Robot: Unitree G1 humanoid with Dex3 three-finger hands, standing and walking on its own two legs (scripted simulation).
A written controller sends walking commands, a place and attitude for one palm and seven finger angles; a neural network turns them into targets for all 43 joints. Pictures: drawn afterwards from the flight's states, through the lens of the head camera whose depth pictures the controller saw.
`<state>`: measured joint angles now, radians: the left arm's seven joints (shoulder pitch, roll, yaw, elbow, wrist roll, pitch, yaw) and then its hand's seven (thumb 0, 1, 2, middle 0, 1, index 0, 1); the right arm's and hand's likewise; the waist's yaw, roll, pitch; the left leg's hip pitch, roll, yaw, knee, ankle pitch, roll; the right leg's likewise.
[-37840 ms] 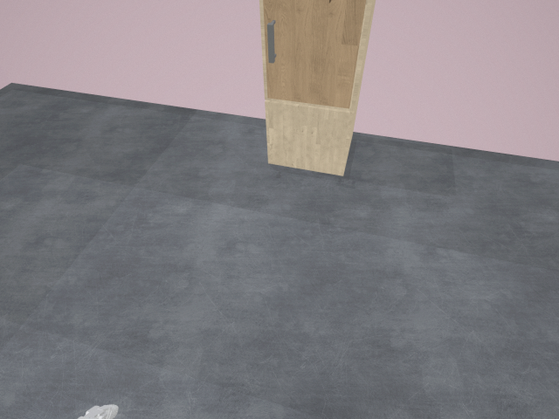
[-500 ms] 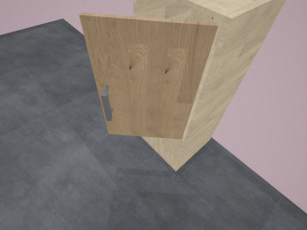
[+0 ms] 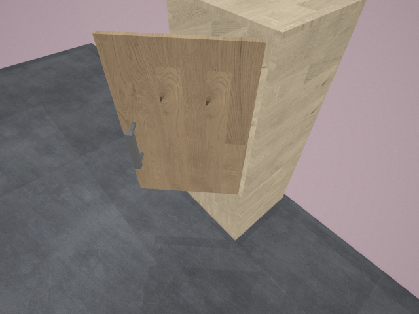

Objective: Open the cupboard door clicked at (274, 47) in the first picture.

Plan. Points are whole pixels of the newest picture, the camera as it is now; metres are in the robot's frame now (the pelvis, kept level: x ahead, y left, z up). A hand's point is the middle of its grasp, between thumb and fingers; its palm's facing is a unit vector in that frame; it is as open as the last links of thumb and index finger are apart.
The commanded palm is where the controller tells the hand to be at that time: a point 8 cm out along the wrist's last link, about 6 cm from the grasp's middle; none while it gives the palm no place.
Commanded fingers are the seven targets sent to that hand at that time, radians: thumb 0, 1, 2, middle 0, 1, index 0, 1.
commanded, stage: come to a stop and stand still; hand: left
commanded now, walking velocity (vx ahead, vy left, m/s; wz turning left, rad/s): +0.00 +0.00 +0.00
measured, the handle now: (135, 146) +0.59 +0.26 -0.08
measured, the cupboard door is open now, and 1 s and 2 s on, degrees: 45 45 45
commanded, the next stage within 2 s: look again from close up in 0.70 s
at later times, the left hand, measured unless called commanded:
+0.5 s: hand out of the picture -0.02 +0.13 -0.18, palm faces +0.06 -0.99 -0.15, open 7.4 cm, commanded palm none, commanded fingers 0.00 0.90 0.90 -0.20 -0.30 -0.20 -0.30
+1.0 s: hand out of the picture +0.01 +0.17 -0.18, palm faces +0.02 -0.98 -0.20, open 7.4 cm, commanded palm none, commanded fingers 0.00 0.90 0.90 -0.20 -0.30 -0.20 -0.30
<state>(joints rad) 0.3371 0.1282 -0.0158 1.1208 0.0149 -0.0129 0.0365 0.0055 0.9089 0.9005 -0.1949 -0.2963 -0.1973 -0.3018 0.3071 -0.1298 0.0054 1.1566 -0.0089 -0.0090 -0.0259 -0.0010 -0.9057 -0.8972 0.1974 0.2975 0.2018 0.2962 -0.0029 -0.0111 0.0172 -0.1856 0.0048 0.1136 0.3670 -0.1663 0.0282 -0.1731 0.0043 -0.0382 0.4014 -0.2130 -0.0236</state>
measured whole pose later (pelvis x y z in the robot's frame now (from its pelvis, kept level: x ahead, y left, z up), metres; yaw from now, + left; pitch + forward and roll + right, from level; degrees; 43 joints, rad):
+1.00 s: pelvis +0.02 +0.00 -0.01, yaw +1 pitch -1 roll +0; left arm 0.32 0.12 -0.02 1.10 0.02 -0.03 0.05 0.01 0.90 0.90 -0.20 -0.30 -0.20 -0.30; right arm 0.31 -0.16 0.00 1.06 -0.02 -0.02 -0.02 0.00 -0.91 -0.90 0.20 0.30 0.20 0.30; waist -0.02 0.04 0.01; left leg -0.24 0.01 0.08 0.52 -0.27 0.03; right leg -0.20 0.01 -0.05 0.50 -0.29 -0.02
